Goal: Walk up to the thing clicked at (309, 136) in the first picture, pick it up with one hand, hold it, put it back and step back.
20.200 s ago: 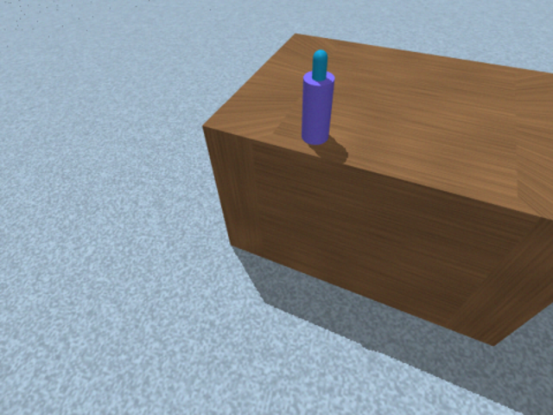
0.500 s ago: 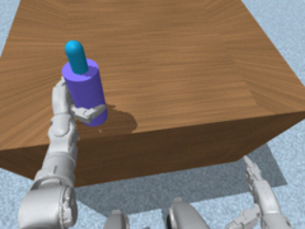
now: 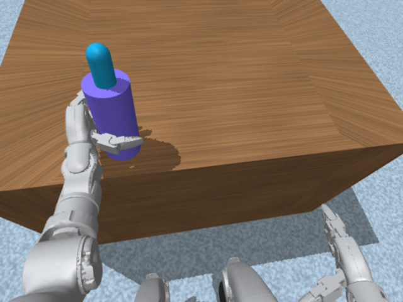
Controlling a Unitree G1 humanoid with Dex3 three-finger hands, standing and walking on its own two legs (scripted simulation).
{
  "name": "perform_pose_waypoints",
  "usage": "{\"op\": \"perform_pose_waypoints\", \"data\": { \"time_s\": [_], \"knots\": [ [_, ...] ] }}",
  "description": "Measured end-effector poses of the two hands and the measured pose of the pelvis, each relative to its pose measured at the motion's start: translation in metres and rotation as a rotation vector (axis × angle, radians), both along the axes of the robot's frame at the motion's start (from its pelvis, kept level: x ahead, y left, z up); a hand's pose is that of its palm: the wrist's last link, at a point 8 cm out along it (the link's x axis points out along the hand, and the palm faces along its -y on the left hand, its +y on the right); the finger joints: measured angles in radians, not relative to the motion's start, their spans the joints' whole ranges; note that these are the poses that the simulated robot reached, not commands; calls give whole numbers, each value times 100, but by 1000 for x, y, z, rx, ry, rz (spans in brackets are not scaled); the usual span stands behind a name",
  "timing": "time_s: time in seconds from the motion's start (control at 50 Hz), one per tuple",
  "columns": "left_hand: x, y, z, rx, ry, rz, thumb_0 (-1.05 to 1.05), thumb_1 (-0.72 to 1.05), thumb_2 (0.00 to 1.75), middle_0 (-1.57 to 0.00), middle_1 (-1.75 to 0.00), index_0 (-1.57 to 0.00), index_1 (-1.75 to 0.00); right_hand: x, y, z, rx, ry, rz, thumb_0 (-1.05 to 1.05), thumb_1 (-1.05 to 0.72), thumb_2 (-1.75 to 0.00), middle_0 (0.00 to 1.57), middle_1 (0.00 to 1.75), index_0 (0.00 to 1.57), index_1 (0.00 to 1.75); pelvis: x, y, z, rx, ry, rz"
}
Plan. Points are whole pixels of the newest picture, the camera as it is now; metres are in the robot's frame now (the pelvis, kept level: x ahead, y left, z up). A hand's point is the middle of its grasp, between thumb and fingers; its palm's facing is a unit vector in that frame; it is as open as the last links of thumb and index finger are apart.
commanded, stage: open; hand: left
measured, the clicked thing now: (112, 106) +0.48 +0.13 +0.09
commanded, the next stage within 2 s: withdraw in 0.10 s
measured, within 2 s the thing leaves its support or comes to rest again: rests again in 0.40 s
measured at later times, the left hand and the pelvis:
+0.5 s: hand (89, 106) +0.48 +0.17 +0.09, palm faces +0.11 -0.99 -0.03, open 17.2 cm; pelvis +0.00 +0.00 +0.01, yaw -1 degrees
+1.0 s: hand (26, 95) +0.45 +0.24 +0.15, palm faces +0.14 -0.96 -0.24, open 17.5 cm; pelvis +0.03 +0.01 +0.05, yaw -1 degrees
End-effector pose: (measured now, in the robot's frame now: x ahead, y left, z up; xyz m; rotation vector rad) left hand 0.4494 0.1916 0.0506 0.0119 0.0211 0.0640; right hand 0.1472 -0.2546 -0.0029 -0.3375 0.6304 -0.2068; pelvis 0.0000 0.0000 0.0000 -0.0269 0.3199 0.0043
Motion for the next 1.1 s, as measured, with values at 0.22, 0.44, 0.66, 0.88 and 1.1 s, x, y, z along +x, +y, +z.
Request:
{"op": "perform_pose_waypoints", "data": {
  "time_s": [0.22, 0.44, 0.66, 0.88, 1.1],
  "knots": [
    [5, -2, 3, -2, 1, 2, -1, -60, 28, -47, -38, -47, -40, -5, -4, -1, 1, 4, -14, -1, 51, -5, 6, 5, 6, 5, 1, -1, 0, 2, 4, -8],
    [3, 17, 19, 11, -26, 30, -2, -57, 16, -17, -16, -17, -17, -1, -15, 16, -27, -40, -36, -1, 53, -5, 6, 5, 6, 5, 3, -2, 4, 4, -13, -11],
    [13, 72, 99, 31, -68, 59, -2, -57, 8, -7, -6, -7, -6, 2, -8, 13, 26, -2, -70, -1, 53, -5, 6, 5, 6, 5, 12, 1, 22, -2, -63, -10],
    [-2, 79, 121, 146, 43, -6, -1, -57, 5, -6, -4, -6, -4, 9, 18, -3, 153, 51, -61, -1, 55, -5, 6, 5, 6, 5, 25, 9, 39, 4, -117, -19],
    [-58, 119, 112, 253, 94, 183, -2, -56, 5, -6, -5, -6, -6, 17, 1, 14, 132, 47, -69, -1, 54, -5, 6, 5, 6, 6, 31, 3, 50, 16, -168, -14]
  ]
}}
